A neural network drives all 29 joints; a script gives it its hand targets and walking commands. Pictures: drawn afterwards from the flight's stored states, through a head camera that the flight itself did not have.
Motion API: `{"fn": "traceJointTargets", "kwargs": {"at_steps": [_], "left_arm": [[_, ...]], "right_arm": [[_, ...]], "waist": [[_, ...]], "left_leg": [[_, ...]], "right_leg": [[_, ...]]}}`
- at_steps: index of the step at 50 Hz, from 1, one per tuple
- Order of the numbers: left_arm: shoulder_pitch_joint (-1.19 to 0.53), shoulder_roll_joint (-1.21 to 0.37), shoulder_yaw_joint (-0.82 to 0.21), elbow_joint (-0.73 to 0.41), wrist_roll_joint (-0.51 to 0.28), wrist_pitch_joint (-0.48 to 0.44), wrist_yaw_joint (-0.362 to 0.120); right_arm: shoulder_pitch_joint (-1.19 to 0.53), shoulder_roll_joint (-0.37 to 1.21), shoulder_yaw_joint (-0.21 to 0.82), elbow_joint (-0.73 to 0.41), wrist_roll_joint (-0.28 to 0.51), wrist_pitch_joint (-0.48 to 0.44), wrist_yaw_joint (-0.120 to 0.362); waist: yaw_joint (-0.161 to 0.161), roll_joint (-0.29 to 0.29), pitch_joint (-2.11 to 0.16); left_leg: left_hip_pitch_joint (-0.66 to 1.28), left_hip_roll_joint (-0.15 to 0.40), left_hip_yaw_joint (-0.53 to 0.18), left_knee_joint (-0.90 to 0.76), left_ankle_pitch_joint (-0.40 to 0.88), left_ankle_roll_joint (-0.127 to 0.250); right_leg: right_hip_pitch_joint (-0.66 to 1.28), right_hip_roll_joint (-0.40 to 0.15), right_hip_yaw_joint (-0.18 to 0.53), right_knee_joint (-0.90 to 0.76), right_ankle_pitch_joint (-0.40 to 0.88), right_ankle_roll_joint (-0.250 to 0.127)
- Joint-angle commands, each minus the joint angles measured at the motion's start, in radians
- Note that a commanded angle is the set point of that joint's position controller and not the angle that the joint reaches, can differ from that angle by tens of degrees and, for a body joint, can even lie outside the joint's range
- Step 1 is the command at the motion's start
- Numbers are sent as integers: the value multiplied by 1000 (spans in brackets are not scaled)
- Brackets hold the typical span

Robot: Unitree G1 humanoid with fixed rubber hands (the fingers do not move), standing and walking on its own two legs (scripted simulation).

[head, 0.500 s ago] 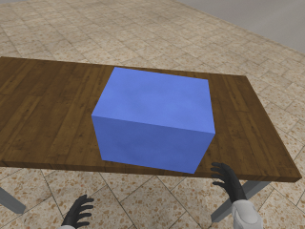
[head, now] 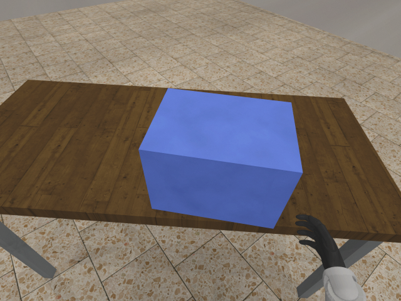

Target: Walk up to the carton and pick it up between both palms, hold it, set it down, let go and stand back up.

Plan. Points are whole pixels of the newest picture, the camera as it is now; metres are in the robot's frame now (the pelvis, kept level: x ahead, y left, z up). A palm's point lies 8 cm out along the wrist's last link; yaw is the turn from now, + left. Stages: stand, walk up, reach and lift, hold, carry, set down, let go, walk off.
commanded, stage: stand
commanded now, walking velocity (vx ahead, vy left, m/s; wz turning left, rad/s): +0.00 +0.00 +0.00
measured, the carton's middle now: (219, 157) +0.42 -0.01 +0.05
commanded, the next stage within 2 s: none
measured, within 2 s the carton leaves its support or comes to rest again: neither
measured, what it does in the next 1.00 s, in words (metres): stands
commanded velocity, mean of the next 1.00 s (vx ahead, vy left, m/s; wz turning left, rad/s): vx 0.00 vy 0.00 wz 0.00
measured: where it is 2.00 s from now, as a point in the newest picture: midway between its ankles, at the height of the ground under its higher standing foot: outside the picture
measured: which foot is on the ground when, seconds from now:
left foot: down 0.00-1.00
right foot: down 0.00-1.00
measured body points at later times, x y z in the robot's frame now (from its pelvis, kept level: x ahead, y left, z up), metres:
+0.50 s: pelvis +0.00 -0.01 +0.00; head -0.01 -0.02 +0.45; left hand +0.08 +0.23 -0.12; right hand +0.23 -0.23 +0.00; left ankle +0.05 +0.07 -0.73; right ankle -0.02 -0.16 -0.73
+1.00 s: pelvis +0.01 -0.02 +0.00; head +0.00 -0.02 +0.45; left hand +0.10 +0.23 -0.12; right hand +0.23 -0.23 +0.00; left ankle +0.05 +0.07 -0.73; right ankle -0.02 -0.16 -0.73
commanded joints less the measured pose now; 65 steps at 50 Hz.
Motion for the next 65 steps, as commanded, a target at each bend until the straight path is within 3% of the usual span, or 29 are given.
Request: {"fn": "traceJointTargets", "kwargs": {"at_steps": [1, 31, 65], "left_arm": [[-2, 143, 41, -102, -2, -32, 5], [-87, 145, 29, -105, -10, -29, -2], [-113, 142, 27, -99, -11, -23, -3]], "right_arm": [[80, -163, -67, 48, -14, 90, -15], [73, -155, -39, 30, -7, 85, -15], [71, -165, -33, 19, -7, 89, -21]], "waist": [[-36, 92, 110], [-43, 67, 89], [-47, 73, 82]], "left_leg": [[49, 191, -261, -244, -265, -52], [96, 182, -207, -153, -60, -31], [107, 211, -188, -176, -94, -36]], "right_leg": [[-189, -17, 35, -89, -34, -62], [-182, -25, 81, -122, 28, -66], [-178, -11, 95, -105, 33, -65]]}}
